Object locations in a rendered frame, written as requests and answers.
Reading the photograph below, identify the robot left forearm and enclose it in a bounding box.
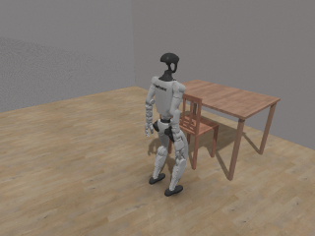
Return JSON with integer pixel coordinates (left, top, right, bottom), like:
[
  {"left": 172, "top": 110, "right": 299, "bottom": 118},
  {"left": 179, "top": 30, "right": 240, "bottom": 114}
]
[{"left": 145, "top": 102, "right": 153, "bottom": 123}]

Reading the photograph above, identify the table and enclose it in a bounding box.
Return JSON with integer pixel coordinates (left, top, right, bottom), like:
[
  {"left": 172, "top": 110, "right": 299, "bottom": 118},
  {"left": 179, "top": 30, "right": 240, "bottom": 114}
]
[{"left": 159, "top": 80, "right": 281, "bottom": 181}]

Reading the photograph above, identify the chair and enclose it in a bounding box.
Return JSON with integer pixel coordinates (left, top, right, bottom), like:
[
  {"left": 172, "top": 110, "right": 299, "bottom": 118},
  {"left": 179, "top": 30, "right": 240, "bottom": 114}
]
[{"left": 168, "top": 92, "right": 219, "bottom": 170}]

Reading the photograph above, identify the left robot foot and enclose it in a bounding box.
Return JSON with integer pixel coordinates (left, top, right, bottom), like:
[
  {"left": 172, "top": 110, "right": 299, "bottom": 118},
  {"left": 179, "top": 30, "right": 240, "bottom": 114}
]
[{"left": 149, "top": 173, "right": 165, "bottom": 185}]

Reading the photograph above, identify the robot right hand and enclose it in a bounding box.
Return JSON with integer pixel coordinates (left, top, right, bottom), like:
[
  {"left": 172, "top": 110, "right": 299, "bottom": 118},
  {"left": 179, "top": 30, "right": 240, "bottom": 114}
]
[{"left": 173, "top": 140, "right": 185, "bottom": 158}]

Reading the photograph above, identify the robot left upper arm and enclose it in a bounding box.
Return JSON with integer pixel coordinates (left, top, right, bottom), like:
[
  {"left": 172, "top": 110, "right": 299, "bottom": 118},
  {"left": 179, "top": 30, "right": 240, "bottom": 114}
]
[{"left": 146, "top": 76, "right": 160, "bottom": 105}]

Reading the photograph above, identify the robot right forearm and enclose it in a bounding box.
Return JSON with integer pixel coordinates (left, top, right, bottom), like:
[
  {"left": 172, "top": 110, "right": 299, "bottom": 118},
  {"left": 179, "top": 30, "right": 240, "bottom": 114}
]
[{"left": 170, "top": 109, "right": 181, "bottom": 142}]

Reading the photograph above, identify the right robot thigh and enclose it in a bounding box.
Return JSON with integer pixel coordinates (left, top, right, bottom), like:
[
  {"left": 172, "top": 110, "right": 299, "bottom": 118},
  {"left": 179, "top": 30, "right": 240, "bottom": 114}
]
[{"left": 167, "top": 127, "right": 189, "bottom": 165}]

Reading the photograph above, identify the robot left hand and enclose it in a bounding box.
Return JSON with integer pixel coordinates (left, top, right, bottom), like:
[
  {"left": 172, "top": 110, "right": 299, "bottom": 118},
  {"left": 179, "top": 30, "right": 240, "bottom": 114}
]
[{"left": 145, "top": 122, "right": 154, "bottom": 137}]

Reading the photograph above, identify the robot right upper arm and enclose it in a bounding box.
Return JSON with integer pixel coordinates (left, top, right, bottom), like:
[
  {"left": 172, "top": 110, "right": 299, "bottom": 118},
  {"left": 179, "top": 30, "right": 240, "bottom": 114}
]
[{"left": 168, "top": 82, "right": 186, "bottom": 117}]

